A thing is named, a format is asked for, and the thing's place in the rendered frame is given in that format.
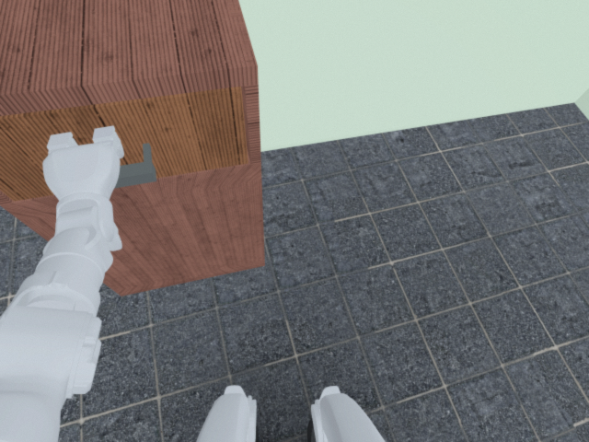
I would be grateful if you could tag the robot left hand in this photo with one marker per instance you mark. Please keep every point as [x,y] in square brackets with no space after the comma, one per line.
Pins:
[70,168]

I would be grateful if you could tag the handle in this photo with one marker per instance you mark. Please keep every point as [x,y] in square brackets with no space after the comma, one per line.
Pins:
[138,173]

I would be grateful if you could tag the left robot thigh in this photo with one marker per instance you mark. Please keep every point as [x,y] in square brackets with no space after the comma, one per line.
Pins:
[231,419]

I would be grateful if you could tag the robot left forearm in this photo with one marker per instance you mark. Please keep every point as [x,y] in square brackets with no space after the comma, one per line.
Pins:
[72,268]

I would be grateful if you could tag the cabinet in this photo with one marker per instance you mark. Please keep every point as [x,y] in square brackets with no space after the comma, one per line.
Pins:
[57,54]

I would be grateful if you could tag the robot right shin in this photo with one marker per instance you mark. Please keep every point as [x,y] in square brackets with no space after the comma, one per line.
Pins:
[329,390]

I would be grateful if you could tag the drawer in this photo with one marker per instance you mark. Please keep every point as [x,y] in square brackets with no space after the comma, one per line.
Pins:
[187,133]

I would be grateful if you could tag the robot left upper arm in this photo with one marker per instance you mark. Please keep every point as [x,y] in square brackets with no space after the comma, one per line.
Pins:
[46,356]

